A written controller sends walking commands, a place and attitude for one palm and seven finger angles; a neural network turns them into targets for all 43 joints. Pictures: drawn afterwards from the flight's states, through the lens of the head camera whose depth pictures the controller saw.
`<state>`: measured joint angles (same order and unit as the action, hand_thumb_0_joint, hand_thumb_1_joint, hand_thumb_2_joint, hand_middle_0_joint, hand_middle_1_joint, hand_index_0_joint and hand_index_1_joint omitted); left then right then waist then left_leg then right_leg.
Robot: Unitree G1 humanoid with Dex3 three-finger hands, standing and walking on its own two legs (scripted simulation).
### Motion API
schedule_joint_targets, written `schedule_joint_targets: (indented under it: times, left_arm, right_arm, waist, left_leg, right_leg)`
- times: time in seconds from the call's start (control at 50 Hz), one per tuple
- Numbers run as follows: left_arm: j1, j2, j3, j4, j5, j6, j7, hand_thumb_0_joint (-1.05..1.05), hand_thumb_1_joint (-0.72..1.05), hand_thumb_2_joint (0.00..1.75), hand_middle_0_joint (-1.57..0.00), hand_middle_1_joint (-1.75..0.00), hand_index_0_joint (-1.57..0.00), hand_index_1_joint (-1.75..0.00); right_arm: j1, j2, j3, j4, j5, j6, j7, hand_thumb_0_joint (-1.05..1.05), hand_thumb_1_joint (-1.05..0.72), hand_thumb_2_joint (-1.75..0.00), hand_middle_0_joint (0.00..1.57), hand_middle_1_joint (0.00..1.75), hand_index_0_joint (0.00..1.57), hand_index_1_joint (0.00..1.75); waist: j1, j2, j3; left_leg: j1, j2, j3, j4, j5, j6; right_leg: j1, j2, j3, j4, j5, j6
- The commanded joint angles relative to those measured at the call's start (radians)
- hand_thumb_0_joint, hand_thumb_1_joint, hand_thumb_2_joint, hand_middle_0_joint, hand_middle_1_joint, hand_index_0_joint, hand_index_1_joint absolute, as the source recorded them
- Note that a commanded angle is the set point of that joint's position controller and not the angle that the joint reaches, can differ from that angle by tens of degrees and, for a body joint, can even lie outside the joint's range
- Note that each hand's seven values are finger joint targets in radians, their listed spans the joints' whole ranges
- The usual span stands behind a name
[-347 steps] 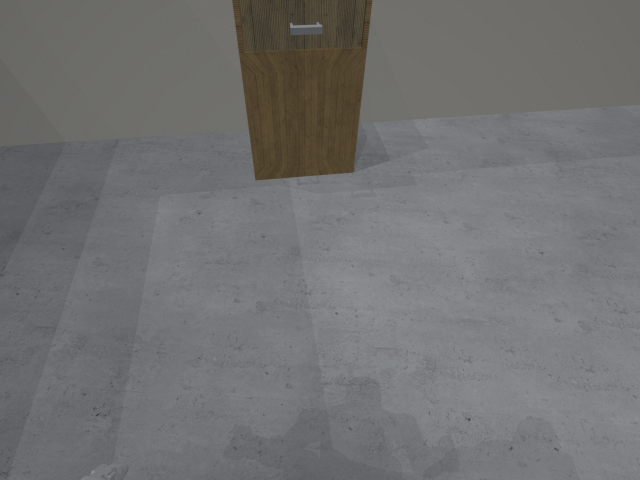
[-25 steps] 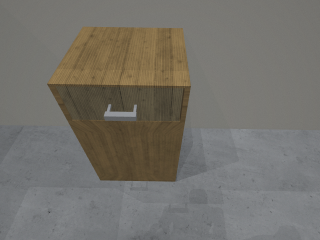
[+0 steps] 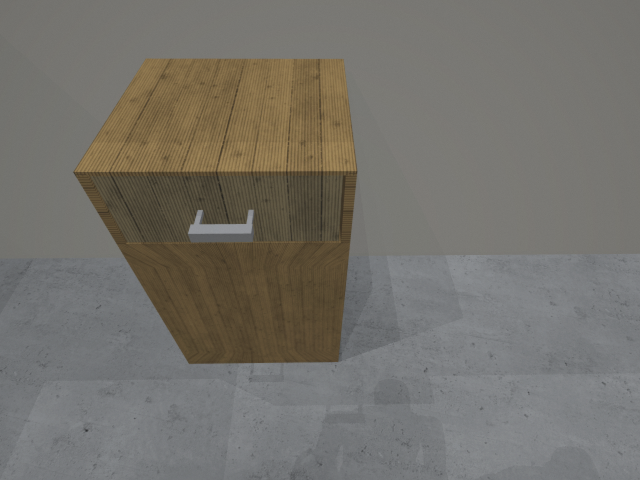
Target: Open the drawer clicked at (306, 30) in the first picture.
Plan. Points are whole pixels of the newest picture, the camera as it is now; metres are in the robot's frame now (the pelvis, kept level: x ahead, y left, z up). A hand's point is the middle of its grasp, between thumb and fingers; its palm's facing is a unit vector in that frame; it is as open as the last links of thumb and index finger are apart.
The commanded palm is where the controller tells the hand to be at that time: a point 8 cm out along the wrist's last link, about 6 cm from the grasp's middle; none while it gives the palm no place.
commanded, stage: look again from close up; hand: left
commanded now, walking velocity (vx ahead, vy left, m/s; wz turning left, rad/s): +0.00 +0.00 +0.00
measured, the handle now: (223, 224) +0.56 +0.21 -0.06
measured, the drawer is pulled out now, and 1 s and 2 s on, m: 0.00 0.00 0.00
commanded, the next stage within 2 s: shuffle to correct the standing spot in 0.50 s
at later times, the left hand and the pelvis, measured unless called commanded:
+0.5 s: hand out of the picture +0.01 +0.19 -0.19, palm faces +0.04 -0.98 -0.18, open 7.3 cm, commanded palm none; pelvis +0.00 +0.02 -0.01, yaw +1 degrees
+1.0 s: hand out of the picture -0.03 +0.16 -0.19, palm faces +0.08 -0.98 -0.15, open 7.4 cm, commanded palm none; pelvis +0.03 +0.00 -0.01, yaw +1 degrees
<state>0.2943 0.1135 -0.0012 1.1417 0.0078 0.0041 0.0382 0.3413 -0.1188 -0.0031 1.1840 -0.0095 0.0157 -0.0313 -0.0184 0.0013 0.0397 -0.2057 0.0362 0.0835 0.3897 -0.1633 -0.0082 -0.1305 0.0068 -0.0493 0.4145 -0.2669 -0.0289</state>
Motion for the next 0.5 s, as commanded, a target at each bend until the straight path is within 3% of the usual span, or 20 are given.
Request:
schedule_joint_targets:
  times: [0.0, 0.02, 0.04, 0.06, 0.08, 0.12, 0.14, 0.22, 0.28, 0.32, 0.34, 0.42, 0.48]
  left_arm:
    - [0.074, 0.087, 0.013, -0.021, -0.005, -0.016, 0.006, 0.00, 0.90, 0.90, -0.20, -0.30, -0.20, -0.30]
    - [0.126, 0.119, 0.002, -0.012, 0.021, -0.053, 0.038, 0.00, 0.90, 0.90, -0.20, -0.30, -0.20, -0.30]
    - [0.095, 0.161, 0.009, -0.027, 0.013, -0.063, 0.032, 0.00, 0.90, 0.90, -0.20, -0.30, -0.20, -0.30]
    - [0.091, 0.134, 0.007, -0.056, 0.006, -0.065, 0.030, 0.00, 0.90, 0.90, -0.20, -0.30, -0.20, -0.30]
    - [0.070, 0.123, 0.005, -0.067, 0.004, -0.064, 0.027, 0.00, 0.90, 0.90, -0.20, -0.30, -0.20, -0.30]
    - [0.071, 0.118, 0.009, -0.086, 0.000, -0.054, 0.021, 0.00, 0.90, 0.90, -0.20, -0.30, -0.20, -0.30]
    - [0.071, 0.119, 0.009, -0.090, 0.003, -0.046, 0.020, 0.00, 0.90, 0.90, -0.20, -0.30, -0.20, -0.30]
    - [0.094, 0.111, 0.008, -0.098, 0.005, -0.032, 0.013, 0.00, 0.90, 0.90, -0.20, -0.30, -0.20, -0.30]
    - [0.095, 0.117, 0.008, -0.112, 0.006, -0.025, 0.010, 0.00, 0.90, 0.90, -0.20, -0.30, -0.20, -0.30]
    - [0.092, 0.120, 0.009, -0.119, 0.006, -0.022, 0.007, 0.00, 0.90, 0.90, -0.20, -0.30, -0.20, -0.30]
    - [0.095, 0.122, 0.008, -0.121, 0.008, -0.021, 0.007, 0.00, 0.90, 0.90, -0.20, -0.30, -0.20, -0.30]
    - [0.094, 0.132, 0.010, -0.128, 0.006, -0.020, 0.003, 0.00, 0.90, 0.90, -0.20, -0.30, -0.20, -0.30]
    - [0.095, 0.133, 0.009, -0.127, 0.008, -0.017, 0.001, 0.00, 0.90, 0.90, -0.20, -0.30, -0.20, -0.30]
  right_arm:
    - [0.049, -0.074, -0.008, -0.034, -0.001, -0.021, -0.004, 0.00, -0.90, -0.90, 0.20, 0.30, 0.20, 0.30]
    - [-0.067, -0.116, -0.004, -0.107, 0.000, -0.046, 0.013, 0.00, -0.90, -0.90, 0.20, 0.30, 0.20, 0.30]
    - [-0.037, -0.088, 0.004, -0.146, 0.005, -0.034, 0.021, 0.00, -0.90, -0.90, 0.20, 0.30, 0.20, 0.30]
    - [0.037, -0.060, 0.008, -0.146, -0.006, -0.032, 0.018, 0.00, -0.90, -0.90, 0.20, 0.30, 0.20, 0.30]
    - [0.055, -0.073, 0.006, -0.142, -0.009, -0.038, 0.016, 0.00, -0.90, -0.90, 0.20, 0.30, 0.20, 0.30]
    - [0.053, -0.085, 0.005, -0.141, -0.007, -0.041, 0.010, 0.00, -0.90, -0.90, 0.20, 0.30, 0.20, 0.30]
    - [0.050, -0.090, 0.007, -0.145, -0.007, -0.039, 0.010, 0.00, -0.90, -0.90, 0.20, 0.30, 0.20, 0.30]
    - [0.031, -0.112, 0.002, -0.158, -0.006, -0.035, 0.005, 0.00, -0.90, -0.90, 0.20, 0.30, 0.20, 0.30]
    - [0.023, -0.127, 0.002, -0.161, -0.007, -0.033, 0.007, 0.00, -0.90, -0.90, 0.20, 0.30, 0.20, 0.30]
    - [0.005, -0.134, 0.001, -0.170, -0.008, -0.031, 0.007, 0.00, -0.90, -0.90, 0.20, 0.30, 0.20, 0.30]
    - [0.006, -0.137, 0.001, -0.169, -0.008, -0.033, 0.008, 0.00, -0.90, -0.90, 0.20, 0.30, 0.20, 0.30]
    - [-0.014, -0.150, 0.000, -0.174, -0.007, -0.034, 0.009, 0.00, -0.90, -0.90, 0.20, 0.30, 0.20, 0.30]
    - [-0.024, -0.156, 0.000, -0.172, -0.008, -0.034, 0.010, 0.00, -0.90, -0.90, 0.20, 0.30, 0.20, 0.30]
  waist:
    - [0.012, -0.008, 0.041]
    - [0.053, -0.019, 0.090]
    - [-0.008, -0.042, 0.051]
    - [-0.015, -0.128, -0.051]
    - [-0.018, -0.117, -0.101]
    - [-0.008, 0.003, -0.077]
    - [-0.003, 0.048, -0.030]
    - [0.009, -0.029, 0.033]
    - [0.011, 0.010, 0.045]
    - [0.014, 0.003, 0.058]
    - [0.014, 0.024, 0.050]
    - [0.019, -0.001, 0.029]
    - [0.020, 0.026, 0.033]
  left_leg:
    - [0.043, 0.068, -0.093, -0.054, 0.004, 0.021]
    - [-0.080, 0.073, -0.066, 0.167, 0.046, -0.004]
    - [-0.041, 0.066, -0.062, 0.136, -0.022, -0.005]
    - [-0.029, 0.040, -0.066, 0.138, -0.084, 0.016]
    - [-0.016, 0.033, -0.068, 0.133, -0.030, 0.024]
    - [-0.002, 0.050, -0.076, 0.112, 0.071, 0.028]
    - [-0.022, 0.058, -0.088, 0.106, 0.093, 0.033]
    - [-0.063, 0.069, -0.105, 0.092, 0.092, 0.042]
    - [-0.070, 0.072, -0.115, 0.068, 0.051, 0.046]
    - [-0.077, 0.070, -0.121, 0.049, 0.004, 0.047]
    - [-0.071, 0.075, -0.125, 0.039, 0.012, 0.048]
    - [-0.060, 0.072, -0.126, 0.022, -0.003, 0.049]
    - [-0.063, 0.076, -0.135, -0.006, -0.043, 0.050]
  right_leg:
    - [-0.114, -0.110, 0.113, -0.123, 0.031, -0.004]
    - [-0.114, -0.162, 0.157, -0.098, 0.391, 0.007]
    - [-0.110, -0.208, 0.150, -0.086, 0.439, -0.021]
    - [-0.047, -0.188, 0.148, -0.058, 0.347, -0.032]
    - [-0.018, -0.169, 0.127, -0.025, 0.372, -0.038]
    - [-0.049, -0.137, 0.113, 0.008, 0.309, -0.042]
    - [-0.074, -0.117, 0.099, 0.018, 0.237, -0.039]
    - [-0.107, -0.099, 0.094, 0.016, 0.154, -0.029]
    - [-0.117, -0.091, 0.088, 0.013, 0.080, -0.025]
    - [-0.123, -0.092, 0.087, 0.002, 0.050, -0.022]
    - [-0.117, -0.091, 0.083, 0.005, 0.050, -0.020]
    - [-0.098, -0.097, 0.082, -0.009, 0.056, -0.012]
    - [-0.097, -0.095, 0.075, -0.017, 0.040, -0.008]
